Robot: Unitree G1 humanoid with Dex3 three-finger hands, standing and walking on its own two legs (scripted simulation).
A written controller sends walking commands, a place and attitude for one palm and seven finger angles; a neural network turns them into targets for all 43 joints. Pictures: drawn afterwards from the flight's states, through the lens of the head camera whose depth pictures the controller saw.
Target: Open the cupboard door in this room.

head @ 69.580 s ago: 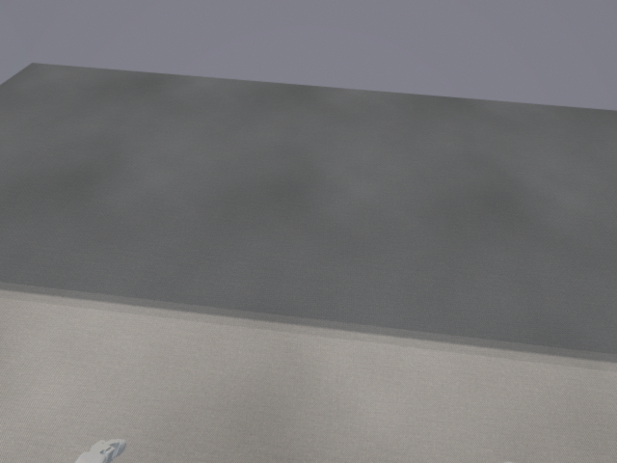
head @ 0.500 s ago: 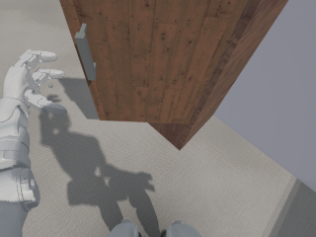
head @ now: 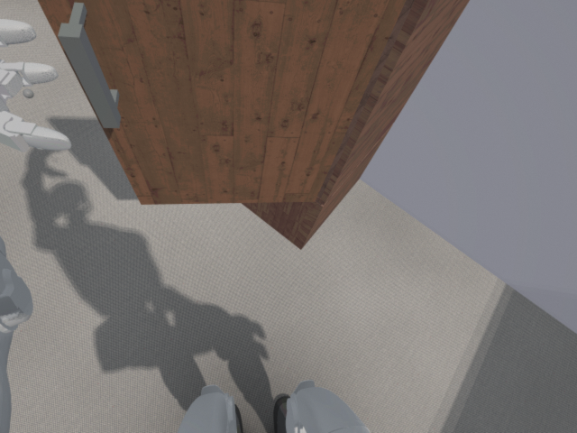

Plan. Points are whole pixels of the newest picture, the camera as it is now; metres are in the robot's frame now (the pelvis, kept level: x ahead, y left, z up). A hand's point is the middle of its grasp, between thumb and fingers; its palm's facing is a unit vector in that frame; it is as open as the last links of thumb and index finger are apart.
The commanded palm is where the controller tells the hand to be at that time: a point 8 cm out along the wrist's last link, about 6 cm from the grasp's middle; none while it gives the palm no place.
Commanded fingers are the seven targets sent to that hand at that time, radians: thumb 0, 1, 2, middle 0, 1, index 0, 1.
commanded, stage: move the hooked fingers beside the handle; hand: left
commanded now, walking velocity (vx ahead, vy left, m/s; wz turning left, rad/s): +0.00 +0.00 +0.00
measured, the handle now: (96, 71) +0.58 +0.20 +0.08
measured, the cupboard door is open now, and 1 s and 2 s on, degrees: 43 43 43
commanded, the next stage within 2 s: slide the fingers in behind the handle in 0.76 s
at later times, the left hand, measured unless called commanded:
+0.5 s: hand (30, 99) +0.52 +0.27 +0.09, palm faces -0.02 -1.00 +0.00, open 14.0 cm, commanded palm +0.51 +0.30 +0.08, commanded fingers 0.00 -0.50 0.30 -0.30 -1.20 -0.30 -1.20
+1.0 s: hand (29, 103) +0.52 +0.27 +0.09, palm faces +0.00 -1.00 +0.00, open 14.0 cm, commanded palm +0.50 +0.30 +0.08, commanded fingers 0.00 -0.50 0.30 -0.30 -1.20 -0.30 -1.20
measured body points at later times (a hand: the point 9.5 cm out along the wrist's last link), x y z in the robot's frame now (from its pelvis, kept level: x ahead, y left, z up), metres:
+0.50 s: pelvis +0.01 +0.01 +0.00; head +0.15 +0.05 +0.43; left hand +0.52 +0.32 +0.09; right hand +0.00 -0.26 -0.09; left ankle +0.01 +0.06 -0.68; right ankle +0.00 -0.10 -0.68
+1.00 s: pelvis +0.00 +0.01 +0.00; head +0.14 +0.05 +0.42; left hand +0.51 +0.32 +0.09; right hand -0.02 -0.27 -0.09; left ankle +0.01 +0.06 -0.68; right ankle +0.00 -0.10 -0.68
